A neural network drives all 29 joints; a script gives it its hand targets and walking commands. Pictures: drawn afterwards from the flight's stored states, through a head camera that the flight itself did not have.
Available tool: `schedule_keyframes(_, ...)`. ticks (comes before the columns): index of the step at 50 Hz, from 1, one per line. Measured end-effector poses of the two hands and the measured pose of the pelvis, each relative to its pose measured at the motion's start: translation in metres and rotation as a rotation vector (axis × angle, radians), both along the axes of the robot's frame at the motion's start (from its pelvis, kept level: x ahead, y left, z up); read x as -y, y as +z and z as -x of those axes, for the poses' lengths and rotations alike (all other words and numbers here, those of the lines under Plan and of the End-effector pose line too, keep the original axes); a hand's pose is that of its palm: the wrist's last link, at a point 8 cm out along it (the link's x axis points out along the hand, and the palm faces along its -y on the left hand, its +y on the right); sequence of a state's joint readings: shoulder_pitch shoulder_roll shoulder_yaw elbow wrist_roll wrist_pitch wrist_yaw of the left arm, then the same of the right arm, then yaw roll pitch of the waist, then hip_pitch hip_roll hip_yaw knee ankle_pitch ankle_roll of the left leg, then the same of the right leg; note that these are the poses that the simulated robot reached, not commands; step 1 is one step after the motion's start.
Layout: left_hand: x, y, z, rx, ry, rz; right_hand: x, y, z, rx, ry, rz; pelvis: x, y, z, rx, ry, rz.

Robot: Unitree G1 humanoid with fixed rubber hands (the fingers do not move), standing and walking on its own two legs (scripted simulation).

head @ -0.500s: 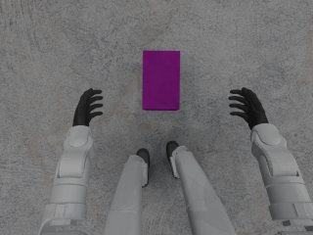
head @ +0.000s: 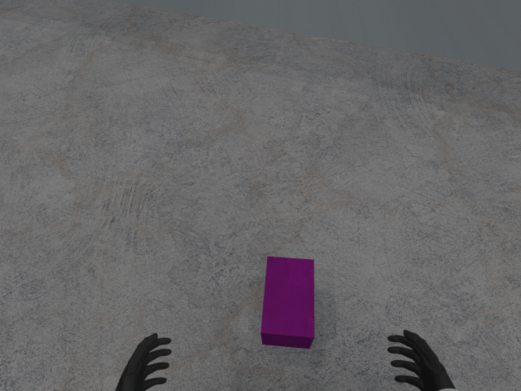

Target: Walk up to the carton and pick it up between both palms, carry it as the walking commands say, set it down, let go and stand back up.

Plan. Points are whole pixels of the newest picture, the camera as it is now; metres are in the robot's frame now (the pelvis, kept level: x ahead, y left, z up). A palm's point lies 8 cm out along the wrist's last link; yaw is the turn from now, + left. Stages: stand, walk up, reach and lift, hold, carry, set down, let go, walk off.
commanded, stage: let go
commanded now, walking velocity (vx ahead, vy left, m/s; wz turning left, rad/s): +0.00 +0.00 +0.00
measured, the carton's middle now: (288, 302) +0.46 -0.06 -0.68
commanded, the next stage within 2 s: stand in 0.46 s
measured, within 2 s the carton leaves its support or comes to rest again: neither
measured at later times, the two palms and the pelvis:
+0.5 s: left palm (129, 382) +0.17 +0.23 -0.08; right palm (428, 373) +0.16 -0.22 -0.08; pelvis +0.02 +0.01 +0.00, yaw -1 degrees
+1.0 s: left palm out of the picture +0.08 +0.29 -0.10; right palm out of the picture +0.10 -0.27 -0.11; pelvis +0.03 +0.00 +0.00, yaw +2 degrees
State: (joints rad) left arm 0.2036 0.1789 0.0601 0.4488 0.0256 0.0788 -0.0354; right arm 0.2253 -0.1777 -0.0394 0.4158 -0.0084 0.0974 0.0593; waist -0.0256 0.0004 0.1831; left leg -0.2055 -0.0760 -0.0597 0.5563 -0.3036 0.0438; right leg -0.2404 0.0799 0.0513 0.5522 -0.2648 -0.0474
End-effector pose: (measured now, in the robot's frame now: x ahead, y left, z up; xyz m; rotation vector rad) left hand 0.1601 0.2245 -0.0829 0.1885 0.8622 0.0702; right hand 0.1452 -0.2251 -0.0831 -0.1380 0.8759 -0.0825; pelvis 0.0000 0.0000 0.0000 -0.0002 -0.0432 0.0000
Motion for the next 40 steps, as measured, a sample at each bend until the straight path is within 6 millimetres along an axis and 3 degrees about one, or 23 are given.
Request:
schedule_keyframes(7, -0.017, 0.008, 0.016, -0.005, 0.032, 0.015, -0.003, 0.004, -0.001, 0.001, 0.018, -0.001, -0.006, 0.001, -0.005, 0.071, -0.007, 0.006)
schedule_keyframes(16, -0.006, 0.012, -0.001, 0.031, 0.011, 0.039, -0.012, 0.009, -0.021, 0.042, 0.024, -0.005, -0.011, 0.0, -0.013, 0.113, -0.012, 0.003)
schedule_keyframes(25, -0.002, 0.007, -0.01, 0.047, 0.021, 0.027, -0.005, -0.001, -0.018, -0.032, -0.029, 0.026, -0.008, -0.002, -0.023, 0.108, -0.018, 0.001)
schedule_keyframes(31, -0.027, -0.008, 0.004, -0.018, 0.057, -0.064, 0.02, -0.011, -0.01, -0.02, -0.063, 0.08, -0.007, -0.002, -0.042, 0.028, 0.021, 0.004)
schedule_keyframes(40, -0.064, -0.01, 0.036, -0.05, 0.161, -0.137, 0.049, -0.017, 0.011, -0.04, -0.095, 0.152, -0.006, 0.0, -0.052, 0.005, 0.039, 0.002)
